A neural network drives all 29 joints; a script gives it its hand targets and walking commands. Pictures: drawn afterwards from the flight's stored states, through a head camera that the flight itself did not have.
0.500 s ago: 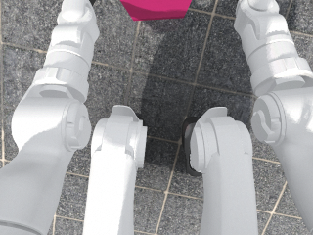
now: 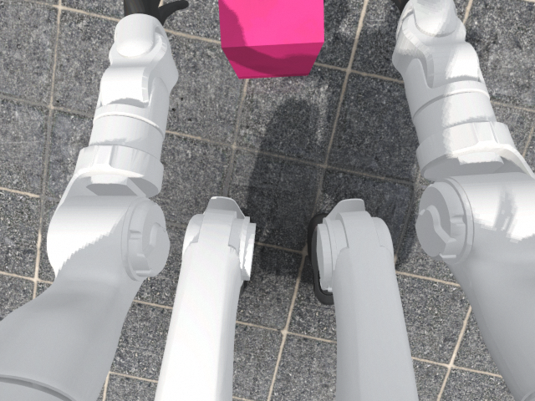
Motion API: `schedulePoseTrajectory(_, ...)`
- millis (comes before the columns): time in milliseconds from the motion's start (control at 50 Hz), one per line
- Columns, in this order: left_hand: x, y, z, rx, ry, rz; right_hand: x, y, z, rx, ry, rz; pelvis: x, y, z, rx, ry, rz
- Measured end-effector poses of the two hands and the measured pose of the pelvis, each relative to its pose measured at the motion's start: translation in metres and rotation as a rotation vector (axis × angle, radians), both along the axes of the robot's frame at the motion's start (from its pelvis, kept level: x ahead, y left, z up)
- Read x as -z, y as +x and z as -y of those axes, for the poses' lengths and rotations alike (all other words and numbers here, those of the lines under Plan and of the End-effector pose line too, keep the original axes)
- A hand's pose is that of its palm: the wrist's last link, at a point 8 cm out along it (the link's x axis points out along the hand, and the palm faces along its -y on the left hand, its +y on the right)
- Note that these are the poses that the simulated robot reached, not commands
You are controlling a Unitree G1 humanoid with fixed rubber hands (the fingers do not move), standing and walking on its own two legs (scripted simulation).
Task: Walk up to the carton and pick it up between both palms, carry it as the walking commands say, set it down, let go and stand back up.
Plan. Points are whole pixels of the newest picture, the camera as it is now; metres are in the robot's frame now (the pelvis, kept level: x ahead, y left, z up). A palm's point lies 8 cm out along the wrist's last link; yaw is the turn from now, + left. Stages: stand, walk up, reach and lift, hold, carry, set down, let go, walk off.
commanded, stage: set down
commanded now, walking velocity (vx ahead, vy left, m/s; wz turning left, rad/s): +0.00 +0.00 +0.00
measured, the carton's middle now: out of the picture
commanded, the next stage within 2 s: let go in 0.88 s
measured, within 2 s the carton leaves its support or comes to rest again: neither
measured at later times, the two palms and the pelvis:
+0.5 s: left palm out of the picture +0.53 +0.16 +0.03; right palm out of the picture +0.55 -0.16 +0.03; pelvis +0.02 +0.00 +0.14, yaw +0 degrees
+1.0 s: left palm out of the picture +0.53 +0.16 +0.13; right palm out of the picture +0.54 -0.16 +0.13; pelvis +0.05 -0.01 +0.25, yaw -1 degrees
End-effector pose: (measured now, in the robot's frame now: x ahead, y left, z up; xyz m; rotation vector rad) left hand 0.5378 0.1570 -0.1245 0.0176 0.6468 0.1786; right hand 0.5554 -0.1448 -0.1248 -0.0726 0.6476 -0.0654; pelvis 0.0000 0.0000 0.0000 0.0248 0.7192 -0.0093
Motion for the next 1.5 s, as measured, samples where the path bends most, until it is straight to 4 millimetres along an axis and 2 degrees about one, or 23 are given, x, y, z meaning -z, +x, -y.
schedulePoseTrajectory(280, -0.08, -0.003, -0.004, -0.004, 0.007, 0.018, -0.079, -0.001, 0.011, 0.022, -0.001, 0.017, -0.072, 0.012, -0.001, 0.002, -0.003, -0.057)
schedulePoseTrajectory(760, -0.232, -0.008, -0.005, 0.002, 0.008, 0.03, -0.233, -0.004, 0.019, -0.008, -0.009, 0.029, -0.211, 0.033, 0.005, 0.012, 0.003, -0.03)
schedulePoseTrajectory(860, -0.25, -0.008, -0.002, 0.01, 0.007, 0.019, -0.251, -0.004, 0.017, -0.011, -0.008, 0.017, -0.23, 0.039, 0.005, 0.016, 0.0, -0.02)
schedulePoseTrajectory(980, -0.252, -0.01, -0.001, 0.021, 0.019, -0.003, -0.252, -0.008, 0.015, -0.01, -0.022, -0.007, -0.243, 0.045, 0.006, 0.015, -0.005, -0.011)
schedulePoseTrajectory(1060, -0.248, -0.02, -0.005, 0.049, 0.047, -0.029, -0.249, -0.022, 0.019, 0.003, -0.054, -0.025, -0.252, 0.051, 0.006, 0.01, -0.009, -0.001)
schedulePoseTrajectory(1160, -0.255, -0.048, -0.016, 0.107, 0.092, -0.072, -0.257, -0.057, 0.033, 0.016, -0.105, -0.059, -0.266, 0.064, 0.004, 0.002, -0.014, 0.029)
schedulePoseTrajectory(1260, -0.284, -0.078, -0.031, 0.136, 0.107, -0.1, -0.283, -0.092, 0.046, 0.009, -0.108, -0.089, -0.284, 0.078, 0.001, 0.003, -0.017, 0.089)
schedulePoseTrajectory(1380, -0.323, -0.113, -0.044, 0.156, 0.103, -0.108, -0.319, -0.123, 0.056, -0.007, -0.094, -0.089, -0.303, 0.092, -0.004, 0.008, -0.02, 0.198)
schedulePoseTrajectory(1500, -0.351, -0.156, -0.056, 0.156, 0.101, -0.125, -0.348, -0.163, 0.064, -0.01, -0.094, -0.094, -0.319, 0.105, -0.006, 0.011, -0.024, 0.326)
